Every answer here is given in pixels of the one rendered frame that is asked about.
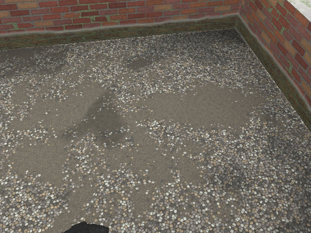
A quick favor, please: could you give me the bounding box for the robot left hand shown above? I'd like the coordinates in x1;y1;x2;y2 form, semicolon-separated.
61;221;109;233

